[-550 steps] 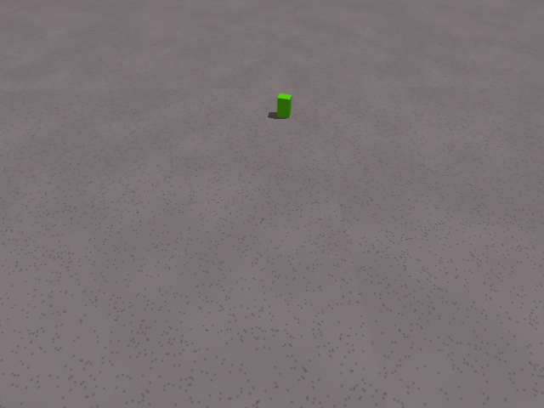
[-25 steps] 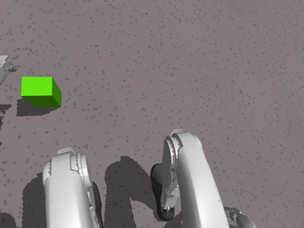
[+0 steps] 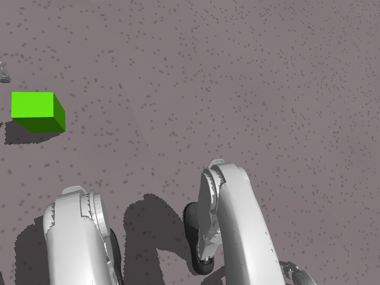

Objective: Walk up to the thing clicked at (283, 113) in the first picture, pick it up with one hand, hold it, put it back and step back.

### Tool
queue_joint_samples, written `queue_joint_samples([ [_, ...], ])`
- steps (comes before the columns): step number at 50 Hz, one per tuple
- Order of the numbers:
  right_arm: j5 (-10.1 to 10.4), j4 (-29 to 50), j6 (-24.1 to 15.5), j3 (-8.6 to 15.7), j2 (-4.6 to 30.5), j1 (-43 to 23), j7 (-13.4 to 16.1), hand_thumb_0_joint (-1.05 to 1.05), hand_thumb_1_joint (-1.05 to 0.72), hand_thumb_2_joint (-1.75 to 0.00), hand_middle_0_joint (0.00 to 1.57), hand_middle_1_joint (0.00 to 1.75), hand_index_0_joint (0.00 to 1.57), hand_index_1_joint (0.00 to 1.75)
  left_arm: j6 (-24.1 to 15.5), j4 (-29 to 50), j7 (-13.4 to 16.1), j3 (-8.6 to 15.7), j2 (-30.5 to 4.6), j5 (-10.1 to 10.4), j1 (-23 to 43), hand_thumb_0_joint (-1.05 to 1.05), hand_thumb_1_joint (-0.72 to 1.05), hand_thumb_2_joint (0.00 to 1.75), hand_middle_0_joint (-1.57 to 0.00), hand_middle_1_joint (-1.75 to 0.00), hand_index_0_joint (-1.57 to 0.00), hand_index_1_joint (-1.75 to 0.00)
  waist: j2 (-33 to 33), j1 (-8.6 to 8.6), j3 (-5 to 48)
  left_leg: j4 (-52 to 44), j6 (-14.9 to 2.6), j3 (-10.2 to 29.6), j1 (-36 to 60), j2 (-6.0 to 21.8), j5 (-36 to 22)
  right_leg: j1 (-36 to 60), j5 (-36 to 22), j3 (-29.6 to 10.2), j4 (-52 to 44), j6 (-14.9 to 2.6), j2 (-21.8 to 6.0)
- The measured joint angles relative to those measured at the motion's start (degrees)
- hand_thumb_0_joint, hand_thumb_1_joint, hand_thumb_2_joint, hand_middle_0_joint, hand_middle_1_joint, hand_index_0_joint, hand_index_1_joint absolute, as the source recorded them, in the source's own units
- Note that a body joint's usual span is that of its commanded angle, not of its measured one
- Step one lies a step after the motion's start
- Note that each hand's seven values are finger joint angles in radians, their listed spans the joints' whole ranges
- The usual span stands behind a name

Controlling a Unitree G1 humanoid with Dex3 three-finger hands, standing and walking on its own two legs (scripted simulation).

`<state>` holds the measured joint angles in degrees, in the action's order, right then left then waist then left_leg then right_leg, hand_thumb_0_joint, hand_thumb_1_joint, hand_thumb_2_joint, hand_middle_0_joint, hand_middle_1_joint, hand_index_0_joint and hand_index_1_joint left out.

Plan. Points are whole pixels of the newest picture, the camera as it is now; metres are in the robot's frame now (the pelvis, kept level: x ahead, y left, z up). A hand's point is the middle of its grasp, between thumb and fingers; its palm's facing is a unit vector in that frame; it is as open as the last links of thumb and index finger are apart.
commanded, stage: rise first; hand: left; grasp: from the side
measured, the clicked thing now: (41, 114) +0.52 +0.27 -0.29
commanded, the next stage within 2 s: none
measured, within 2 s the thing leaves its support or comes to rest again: neither
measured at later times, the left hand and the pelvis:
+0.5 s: hand out of the picture +0.48 +0.32 -0.16, palm faces -0.47 -0.02 -0.88, open 12.9 cm; pelvis +0.00 +0.00 -0.01, yaw -1 degrees
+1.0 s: hand out of the picture +0.49 +0.32 -0.16, palm faces -0.47 -0.02 -0.89, open 13.3 cm; pelvis +0.00 +0.00 -0.01, yaw -1 degrees
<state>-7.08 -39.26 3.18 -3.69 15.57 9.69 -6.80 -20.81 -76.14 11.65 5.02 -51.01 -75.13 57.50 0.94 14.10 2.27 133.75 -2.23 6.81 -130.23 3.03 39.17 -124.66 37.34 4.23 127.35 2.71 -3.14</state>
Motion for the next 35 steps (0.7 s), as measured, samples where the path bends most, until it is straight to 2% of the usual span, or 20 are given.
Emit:
queue_joint_samples([
  [12,-0.2,0.1,-0.5,-1.0,-0.1,0.4,-0.2,0.0,-0.92,-0.91,0.2,0.3,0.2,0.3,0.5,-3.0,1.0,-0.2,-1.1,-1.0,2.0,0.0,-0.3,0.8,-0.24,-0.88,-0.26,-0.86,0.0,1.16,-0.4,1.0,0.05,0.3,-1.2,-0.1,-0.6,-1.1,-0.5,0.1,0.9,-0.03,0.1],
  [35,-0.4,0.2,-1.2,-1.9,0.0,0.7,-0.5,0.0,-0.92,-0.91,0.2,0.3,0.2,0.3,1.4,-3.9,1.4,-0.4,-1.7,-1.0,2.8,0.0,-0.34,0.82,-0.21,-0.93,-0.24,-0.9,0.2,2.09,-1.4,2.5,0.17,1.0,-2.6,-0.2,-0.7,-2.2,-0.8,0.5,2.0,0.03,0.3],
])
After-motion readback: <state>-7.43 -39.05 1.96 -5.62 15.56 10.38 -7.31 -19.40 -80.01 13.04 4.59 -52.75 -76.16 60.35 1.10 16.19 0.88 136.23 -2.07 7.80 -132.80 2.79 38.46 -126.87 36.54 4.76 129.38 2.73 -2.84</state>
